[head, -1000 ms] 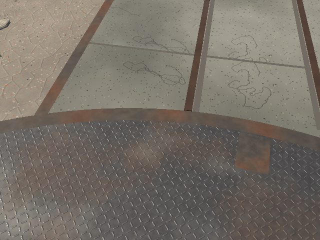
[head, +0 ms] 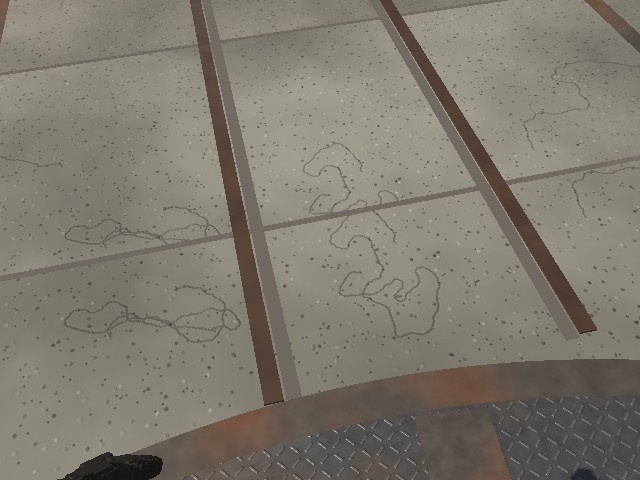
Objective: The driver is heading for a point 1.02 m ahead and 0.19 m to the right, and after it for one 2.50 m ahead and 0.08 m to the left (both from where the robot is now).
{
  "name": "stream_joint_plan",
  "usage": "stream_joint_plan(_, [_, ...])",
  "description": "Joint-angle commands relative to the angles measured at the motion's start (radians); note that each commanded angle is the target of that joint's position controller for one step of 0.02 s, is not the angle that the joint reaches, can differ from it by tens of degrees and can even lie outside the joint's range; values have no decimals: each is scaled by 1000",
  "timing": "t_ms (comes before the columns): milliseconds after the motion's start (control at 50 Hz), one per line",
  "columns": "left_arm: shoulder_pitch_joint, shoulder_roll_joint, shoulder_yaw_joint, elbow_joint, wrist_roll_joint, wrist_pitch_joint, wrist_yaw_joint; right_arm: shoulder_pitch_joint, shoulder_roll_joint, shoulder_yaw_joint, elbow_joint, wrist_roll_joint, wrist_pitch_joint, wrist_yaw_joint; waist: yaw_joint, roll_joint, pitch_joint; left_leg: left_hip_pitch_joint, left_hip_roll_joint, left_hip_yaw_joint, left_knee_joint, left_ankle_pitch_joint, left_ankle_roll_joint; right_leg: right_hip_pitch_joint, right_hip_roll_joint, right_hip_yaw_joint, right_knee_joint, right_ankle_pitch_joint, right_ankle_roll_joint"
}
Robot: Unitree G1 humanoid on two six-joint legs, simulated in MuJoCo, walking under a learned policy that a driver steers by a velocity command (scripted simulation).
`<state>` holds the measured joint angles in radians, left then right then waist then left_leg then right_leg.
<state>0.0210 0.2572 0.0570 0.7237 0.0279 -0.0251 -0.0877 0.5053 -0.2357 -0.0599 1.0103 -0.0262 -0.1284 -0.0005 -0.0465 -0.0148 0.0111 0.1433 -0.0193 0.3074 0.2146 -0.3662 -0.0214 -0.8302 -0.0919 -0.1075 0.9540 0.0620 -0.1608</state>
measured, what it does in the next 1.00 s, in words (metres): walks ahead, turning right: right foot, then left foot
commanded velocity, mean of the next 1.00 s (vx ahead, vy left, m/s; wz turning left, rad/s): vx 0.97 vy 0.00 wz -0.58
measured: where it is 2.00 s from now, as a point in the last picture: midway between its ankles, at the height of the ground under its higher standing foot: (477, 224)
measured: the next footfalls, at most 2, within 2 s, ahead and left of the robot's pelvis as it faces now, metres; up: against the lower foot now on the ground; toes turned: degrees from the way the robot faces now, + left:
right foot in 0.14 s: +0.30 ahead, -0.05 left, +0.00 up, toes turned -13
left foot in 0.56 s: +0.77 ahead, -0.03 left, +0.00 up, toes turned -35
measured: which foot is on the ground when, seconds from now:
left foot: down 0.00-0.14, up 0.16-0.54, down 0.56-0.98, up 1.00-1.00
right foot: up 0.00-0.12, down 0.14-0.54, up 0.56-0.96, down 0.98-1.00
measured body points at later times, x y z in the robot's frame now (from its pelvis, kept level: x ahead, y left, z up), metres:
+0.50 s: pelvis +0.45 -0.05 +0.00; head +0.49 -0.07 +0.45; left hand +0.54 +0.23 -0.12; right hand +0.63 -0.35 -0.05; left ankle +0.73 +0.02 -0.69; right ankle +0.26 -0.04 -0.73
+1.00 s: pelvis +0.84 -0.26 -0.01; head +0.87 -0.28 +0.44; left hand +1.19 -0.28 -0.04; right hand +0.60 -0.40 -0.13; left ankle +0.74 -0.02 -0.71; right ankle +0.90 -0.42 -0.73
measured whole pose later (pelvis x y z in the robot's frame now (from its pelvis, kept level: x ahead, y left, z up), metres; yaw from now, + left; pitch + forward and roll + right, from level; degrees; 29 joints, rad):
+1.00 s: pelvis +0.84 -0.26 -0.01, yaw -32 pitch +3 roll +2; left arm -0.10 0.24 -0.04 0.59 0.08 -0.11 -0.04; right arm 0.60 -0.25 -0.04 0.93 0.01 -0.08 0.02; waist -0.14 -0.02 0.02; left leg 0.04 0.00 -0.06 0.54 -0.46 0.01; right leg -0.53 -0.02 0.00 0.55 -0.04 -0.06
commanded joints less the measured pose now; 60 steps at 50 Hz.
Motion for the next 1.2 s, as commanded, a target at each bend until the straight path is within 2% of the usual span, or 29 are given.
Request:
stream_joint_plan(20, [-76, 8, -16, -69, -2, -9, -13, -68, -129, -7, -83, 1, -16, -20, 62, 29, 153, -159, 248, 20, -93, 882, 44, 191, 58, -91, -180, 30, -40])
stream_joint_plan(60, [-4, 46, -8, -50, -11, -9, -1, -42, -191, -20, -89, -2, 11, -39, 109, 87, 67, -28, 267, 31, 97, 1339, 30, 291, 142, -142, -210, -67, -63])
stream_joint_plan(100, [295, 117, 24, 19, -17, -7, 20, -106, -251, -39, -120, -13, 48, -46, 258, 139, -83, -56, 312, -1, 493, 1505, 59, 588, 194, -113, -219, -219, -101])
stream_joint_plan(120, [481, 165, 55, 82, -13, -11, 41, -136, -253, -43, -140, -17, 60, -36, 325, 108, -169, -188, 303, -27, 796, 1317, 78, 842, 213, -47, -302, -291, -124])
stream_joint_plan(140, [439, 204, 91, 85, -40, 5, 62, -180, -203, -42, -158, -11, 56, -19, 295, -59, -136, -486, 122, -52, 1183, 463, 58, 1014, 135, 137, -353, -406, -146])
stream_joint_plan(160, [331, 329, 99, 49, 8, 14, 55, -147, -82, -9, -292, 3, 30, -1, 109, -252, -170, -956, -17, -174, 1492, -120, -5, 1223, -108, 715, -482, -363, -338])
stream_joint_plan(180, [400, 314, 103, 33, 10, 18, 63, -258, -115, 0, -338, 5, -3, -2, 180, -68, -238, -1050, 16, -362, 1481, -51, 5, 1235, -167, 894, -656, -480, -360])
stream_joint_plan(240, [327, 195, 71, 63, -7, -21, 85, -294, -108, 15, -333, -29, -2, -3, 46, 141, 10, -923, 138, -388, 1180, 16, 4, 805, -77, 676, -738, -351, -221])
stream_joint_plan(280, [290, 153, 50, 47, -21, -49, 89, -268, -101, 20, -331, -55, 47, 5, -4, 126, 38, -822, 168, -382, 1071, -5, -33, 619, -8, 582, -750, -273, -214])
stream_joint_plan(360, [340, 171, 52, 48, -24, -74, 77, -502, -73, 44, -438, -29, 65, 22, 52, 60, 113, -745, 153, -310, 709, 251, -56, 456, 95, 469, -789, -85, -168])
stream_joint_plan(480, [399, 217, 71, 53, -36, -69, 74, -584, -117, 41, -490, -1, 54, 21, 119, -31, 30, -558, 40, -312, 332, 442, 0, 687, 74, 496, -681, 238, -66])
stream_joint_plan(520, [359, 268, 81, 41, -25, -69, 77, -398, -197, 7, -446, 6, 48, -1, 20, -44, -96, -329, -7, -325, 322, 304, 18, 747, 77, 505, -444, 485, -17])
stream_joint_plan(540, [308, 293, 84, 35, -16, -72, 72, -193, -233, -14, -400, 9, 46, -18, -107, -41, -193, -128, 10, -299, 331, 250, 28, 694, 96, 473, -219, 496, 0])
stream_joint_plan(560, [275, 202, 59, 16, -7, -84, 70, 28, -288, -37, -354, -12, 45, -40, -197, 10, -304, 108, 139, -418, 368, 21, 52, 541, 140, 422, 95, 290, 12])
stream_joint_plan(580, [405, 11, 10, -22, -48, -86, 72, 28, -361, -49, -347, -67, 36, -36, -68, 357, -400, 322, 442, -951, 205, -289, 140, 219, 265, 329, 415, -565, 43])
stream_joint_plan(600, [422, 69, -6, -25, -41, -80, 77, -86, -317, -53, -360, -47, 41, -15, -22, 383, -371, 224, 456, -1266, 27, -484, 187, 99, 210, 288, 491, -491, 26])
stream_joint_plan(640, [285, 132, 3, -6, 0, -58, 65, -223, -156, -23, -357, -30, 46, 2, -2, 73, -118, -69, 353, -923, 28, -310, 181, 118, 106, 233, 412, -318, 39])
stream_joint_plan(700, [200, 65, -19, -56, 22, -40, 34, -120, -97, 1, -253, -21, 28, 12, 28, 96, -35, -222, 256, -671, 9, -28, 154, 148, 76, 254, 304, -335, 47])
stream_joint_plan(780, [48, 78, -38, -136, 35, -37, 21, -78, -133, -3, -206, 10, 2, 21, 55, 77, 69, -273, 255, -588, -93, 116, 210, 17, 42, 224, 126, -265, 81])
stream_joint_plan(840, [-90, 57, -69, -189, 21, -56, -1, -85, -161, -9, -211, 22, 3, 24, 39, 70, 99, -453, 174, -459, -173, 305, 187, 280, 38, 97, -203, -77, 109])
stream_joint_plan(900, [-110, 84, -64, -183, 8, -60, 9, -45, -236, -25, -195, 30, 5, 28, 34, 72, 84, -384, 203, -445, -155, 559, 188, 435, 79, 67, -310, -62, 105])
stream_joint_plan(960, [133, 126, -38, -103, 40, -85, 54, 15, -256, -26, -153, 38, 25, 16, 136, 90, -82, -255, 141, -407, 319, 1030, 119, 732, 156, 57, -464, -53, 81])
stream_joint_plan(980, [263, 172, -20, -77, 62, -97, 75, 0, -233, -22, -165, 51, 25, 14, 196, 106, -164, -428, 91, -412, 567, 815, 94, 963, 39, 141, -447, 8, 70])
stream_joint_plan(1000, [398, 262, -2, -71, 80, -98, 93, 21, -97, 4, -214, 43, 25, 8, 184, -111, -336, -621, 3, -352, 916, -44, 78, 1196, -316, 432, -362, 366, 50])
stream_joint_plan(1020, [397, 283, 17, -89, 48, -77, 86, 126, -108, 0, -239, 87, 52, -18, 139, -220, -552, -739, -37, -367, 1203, -234, 73, 1291, -488, 699, -379, 533, -72])
stream_joint_plan(1040, [290, 204, 4, -119, -30, -72, 82, 40, -128, -1, -257, 71, 42, -24, 142, -181, -460, -877, 37, -465, 1216, -191, 28, 1236, -360, 626, -440, 467, -95])
stream_joint_plan(1080, [207, 119, -8, -94, -27, -72, 86, -85, -147, -16, -282, 75, 60, -32, 99, -67, -223, -911, 99, -394, 1160, -78, -16, 991, -277, 370, -495, 478, -62])
stream_joint_plan(1140, [88, 73, -3, -77, -17, -76, 89, -73, -87, -24, -313, 70, 116, -26, -8, -96, -96, -809, 149, -369, 1082, -16, -30, 712, -241, 199, -628, 363, -51])
stream_joint_plan(1200, [-10, 101, 12, -60, -22, -77, 109, -173, -61, -16, -368, 50, 135, -14, -28, -78, -3, -774, 154, -333, 858, 124, -36, 575, -215, 41, -695, 353, -31])
Keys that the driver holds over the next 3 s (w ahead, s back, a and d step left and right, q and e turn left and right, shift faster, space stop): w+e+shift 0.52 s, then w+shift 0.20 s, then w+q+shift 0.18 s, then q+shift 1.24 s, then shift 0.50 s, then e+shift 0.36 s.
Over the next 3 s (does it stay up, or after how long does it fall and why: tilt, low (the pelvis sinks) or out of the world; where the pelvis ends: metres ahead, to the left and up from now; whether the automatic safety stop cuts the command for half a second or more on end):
stays up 1.12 -0.41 0.00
